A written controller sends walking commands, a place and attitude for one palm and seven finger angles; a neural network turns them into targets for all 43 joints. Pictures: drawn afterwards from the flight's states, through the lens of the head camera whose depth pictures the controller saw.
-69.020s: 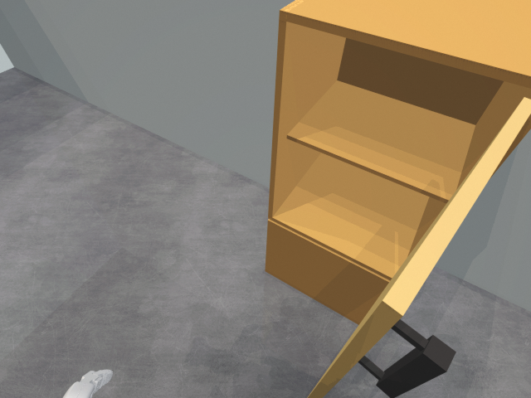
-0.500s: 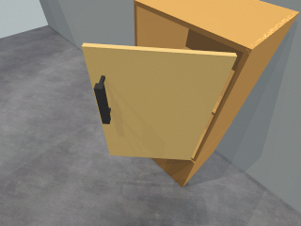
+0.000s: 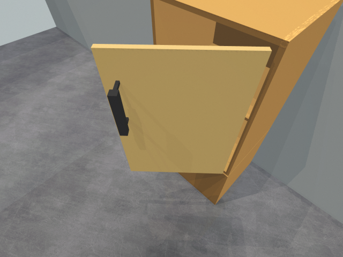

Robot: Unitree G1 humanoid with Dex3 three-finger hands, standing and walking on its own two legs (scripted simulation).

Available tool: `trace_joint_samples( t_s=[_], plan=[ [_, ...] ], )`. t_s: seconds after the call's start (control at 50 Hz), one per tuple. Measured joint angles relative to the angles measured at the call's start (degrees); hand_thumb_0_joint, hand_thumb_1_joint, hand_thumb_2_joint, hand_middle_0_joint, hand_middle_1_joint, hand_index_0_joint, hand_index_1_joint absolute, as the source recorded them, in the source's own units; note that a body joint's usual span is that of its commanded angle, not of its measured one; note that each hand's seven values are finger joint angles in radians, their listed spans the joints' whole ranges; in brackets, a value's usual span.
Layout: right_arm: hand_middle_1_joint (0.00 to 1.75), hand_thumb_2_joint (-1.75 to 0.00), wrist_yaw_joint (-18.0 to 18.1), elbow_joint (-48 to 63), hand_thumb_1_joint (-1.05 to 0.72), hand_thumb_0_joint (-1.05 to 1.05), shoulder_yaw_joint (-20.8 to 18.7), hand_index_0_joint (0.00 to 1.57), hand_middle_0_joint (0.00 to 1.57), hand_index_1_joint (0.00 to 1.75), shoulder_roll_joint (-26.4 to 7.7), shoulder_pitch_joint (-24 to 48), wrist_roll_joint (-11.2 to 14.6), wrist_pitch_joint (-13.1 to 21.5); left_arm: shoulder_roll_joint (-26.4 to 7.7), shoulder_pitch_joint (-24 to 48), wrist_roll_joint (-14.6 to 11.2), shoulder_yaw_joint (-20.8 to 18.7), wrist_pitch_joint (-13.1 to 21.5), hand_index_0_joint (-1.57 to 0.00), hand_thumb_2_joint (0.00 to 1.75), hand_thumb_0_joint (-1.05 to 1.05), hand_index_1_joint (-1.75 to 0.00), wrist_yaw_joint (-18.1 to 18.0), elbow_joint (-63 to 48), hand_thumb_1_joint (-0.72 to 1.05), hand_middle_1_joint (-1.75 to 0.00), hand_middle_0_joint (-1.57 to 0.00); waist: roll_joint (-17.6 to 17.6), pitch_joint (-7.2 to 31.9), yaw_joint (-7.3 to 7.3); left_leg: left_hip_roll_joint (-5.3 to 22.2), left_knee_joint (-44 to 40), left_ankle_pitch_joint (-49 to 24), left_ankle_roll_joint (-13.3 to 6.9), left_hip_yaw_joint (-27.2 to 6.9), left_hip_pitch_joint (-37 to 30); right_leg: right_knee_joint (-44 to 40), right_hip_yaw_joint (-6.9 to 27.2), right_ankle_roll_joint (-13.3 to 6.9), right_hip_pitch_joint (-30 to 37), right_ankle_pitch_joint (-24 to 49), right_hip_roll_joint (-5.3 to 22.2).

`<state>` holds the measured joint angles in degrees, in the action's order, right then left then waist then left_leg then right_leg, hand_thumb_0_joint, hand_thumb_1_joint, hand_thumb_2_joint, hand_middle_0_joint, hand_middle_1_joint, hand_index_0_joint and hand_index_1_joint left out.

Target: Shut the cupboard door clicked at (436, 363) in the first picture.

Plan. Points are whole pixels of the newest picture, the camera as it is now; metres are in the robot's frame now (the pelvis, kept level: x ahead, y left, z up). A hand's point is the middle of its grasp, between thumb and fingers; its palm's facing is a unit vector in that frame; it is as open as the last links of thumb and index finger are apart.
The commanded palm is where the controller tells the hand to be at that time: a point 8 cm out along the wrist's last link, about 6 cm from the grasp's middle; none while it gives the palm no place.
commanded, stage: look again from close up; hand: left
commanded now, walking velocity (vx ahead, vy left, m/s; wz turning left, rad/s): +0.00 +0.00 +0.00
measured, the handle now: (120, 109) +0.48 +0.17 +0.06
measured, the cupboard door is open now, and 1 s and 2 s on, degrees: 42 42 42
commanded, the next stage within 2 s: raise the hand and make a fist in 0.52 s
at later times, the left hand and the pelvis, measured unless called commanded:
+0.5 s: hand out of the picture +0.03 +0.17 -0.17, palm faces -0.01 -0.98 -0.21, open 7.4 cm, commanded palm none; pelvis +0.01 -0.01 +0.00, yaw +0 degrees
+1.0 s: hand (111, 245) +0.16 +0.15 -0.05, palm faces -0.01 -1.00 +0.01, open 6.4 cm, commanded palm +0.12 +0.22 -0.04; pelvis -0.03 -0.05 -0.07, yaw +2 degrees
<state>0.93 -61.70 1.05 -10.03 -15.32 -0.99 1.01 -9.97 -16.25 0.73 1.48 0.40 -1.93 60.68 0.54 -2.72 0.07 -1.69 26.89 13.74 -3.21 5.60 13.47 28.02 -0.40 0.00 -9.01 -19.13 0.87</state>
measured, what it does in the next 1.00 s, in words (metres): lowers itself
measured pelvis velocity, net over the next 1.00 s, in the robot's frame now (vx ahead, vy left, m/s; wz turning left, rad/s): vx -0.03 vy -0.05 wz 0.03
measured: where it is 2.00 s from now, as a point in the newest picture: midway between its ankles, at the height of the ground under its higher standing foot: outside the picture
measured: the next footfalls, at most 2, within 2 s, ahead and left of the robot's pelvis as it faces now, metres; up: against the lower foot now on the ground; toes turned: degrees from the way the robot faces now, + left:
none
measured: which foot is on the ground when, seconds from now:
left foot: down 0.00-1.00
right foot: down 0.00-1.00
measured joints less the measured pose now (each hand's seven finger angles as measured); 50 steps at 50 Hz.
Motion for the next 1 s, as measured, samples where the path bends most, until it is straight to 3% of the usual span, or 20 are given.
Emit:
trace_joint_samples(
  t_s=[0.64, 0.66, 0.68, 0.72, 0.76, 0.8, 0.84, 0.92, 0.96, 1.0],
  plan=[
    [0.30, -0.89, 0.56, -1.76, -0.90, 0.00, -0.44, 0.20, 0.20, 0.29, -1.08, 4.74, 0.32, 0.22, -1.48, 2.10, 0.28, -0.46, 0.64, -0.20, 0.90, 0.01, -0.30, -0.34, 1.42, 0.90, -0.30, -0.20, -1.18, 0.63, -0.61, 1.66, -1.03, 0.29, 1.68, -0.43, -1.72, -3.69, -0.22, -1.13, 2.89, 0.80, -1.73],
    [0.30, -0.89, 1.22, 0.67, -0.90, 0.00, -0.28, 0.20, 0.20, 0.30, -1.22, 4.07, 0.77, 1.47, -1.13, -0.41, -1.01, -3.82, -2.44, -0.21, 0.90, 0.01, -0.30, 0.08, -7.97, 0.90, -0.30, -0.21, -1.13, -0.35, -0.38, 1.92, 0.69, 0.79, 1.74, -0.64, -0.80, -1.45, -0.50, -1.01, 1.64, 0.66, -1.90],
    [0.30, -0.89, 2.65, 3.60, -0.90, 0.00, 0.26, 0.20, 0.20, 0.30, -1.51, 2.76, 2.04, 4.63, -1.46, -3.38, -3.04, -4.43, -2.15, -0.21, 0.90, 0.01, -0.30, -0.82, -18.87, 0.90, -0.30, -0.21, -1.19, -1.40, -0.32, 1.89, 2.00, 1.55, 1.73, -0.80, -0.30, 3.84, -1.02, -0.86, -0.89, 0.01, -1.72],
    [0.30, -0.89, 4.30, 7.41, -0.90, 0.00, 0.15, 0.20, 0.20, 0.30, -1.88, 0.18, 3.30, 10.74, -2.53, -7.10, -6.51, -4.07, 1.38, -0.21, 0.90, 0.02, -0.31, -3.38, -35.83, 0.90, -0.31, -0.21, -1.89, -1.37, -0.14, 0.36, 3.45, 2.13, 1.69, -1.03, 0.15, 13.82, -1.46, -0.69, -5.77, -0.66, -0.17],
    [0.30, -0.89, 3.23, 11.27, -0.90, 0.00, -1.21, 0.20, 0.20, 0.30, -2.52, -2.16, 3.22, 13.56, -2.38, -6.85, -8.49, -4.09, 3.12, -0.22, 0.90, 0.02, -0.32, -3.80, -46.52, 0.91, -0.32, -0.22, -1.51, 1.15, 0.63, -1.30, 4.98, 2.14, 1.53, -2.12, 1.88, 15.39, -1.75, -1.04, -8.81, -0.92, 0.71],
    [0.30, -0.89, 2.33, 14.63, -0.90, 0.00, -1.82, 0.20, 0.20, 0.30, -3.55, -2.94, 2.82, 15.13, -1.54, -3.99, -9.63, -5.21, 7.90, -0.24, 0.90, 0.02, -0.34, -1.81, -51.02, 0.91, -0.34, -0.24, -0.67, 4.58, 1.48, -2.25, 9.39, 3.54, 1.57, -3.07, 6.33, 13.81, -2.14, -2.03, -10.28, -5.18, 1.17],
    [0.30, -0.89, 1.49, 16.93, -0.90, 0.00, -2.09, 0.20, 0.20, 0.30, -4.41, -1.06, 2.40, 15.24, -0.14, -0.87, -11.59, -7.42, 14.76, -0.26, 0.90, 0.01, -0.36, 2.25, -50.20, 0.91, -0.36, -0.26, 0.94, 7.14, 1.97, -1.24, 14.17, 5.27, 1.88, -3.32, 11.50, 16.81, -2.50, -2.72, -14.85, -6.16, 0.28],
    [0.30, -0.89, -0.30, 22.29, -0.90, 0.01, -2.33, 0.20, 0.20, 0.30, -3.59, 3.09, 1.96, 14.74, -0.52, -0.72, -15.81, -10.72, 27.62, -0.31, 0.90, 0.01, -0.42, 16.17, -47.34, 0.91, -0.42, -0.31, -1.53, 9.86, 1.38, -0.53, 22.31, 7.95, 3.23, -4.53, 21.47, 25.35, -1.14, -3.56, -26.00, -6.55, -1.62],
    [0.30, -0.89, -0.74, 25.73, -0.90, 0.01, -2.65, 0.20, 0.20, 0.30, -3.70, 3.98, 2.21, 14.39, -1.37, -2.37, -16.58, -11.46, 29.48, -0.35, 0.90, 0.00, -0.46, 22.06, -45.78, 0.91, -0.46, -0.35, -3.11, 9.94, 0.92, -0.09, 26.29, 9.04, 3.77, -4.93, 25.75, 29.03, -1.18, -4.00, -30.22, -7.64, -2.35],
    [0.30, -0.89, -0.47, 28.74, -0.90, 0.01, -3.22, 0.20, 0.20, 0.30, -4.48, 4.34, 2.39, 14.04, -2.00, -5.05, -17.01, -12.27, 28.35, -0.38, 0.90, 0.01, -0.49, 24.75, -45.49, 0.90, -0.49, -0.38, -3.63, 9.52, 0.42, 0.35, 29.91, 10.31, 4.13, -5.58, 29.02, 31.76, -1.95, -4.18, -32.95, -8.60, -2.75]
  ],
)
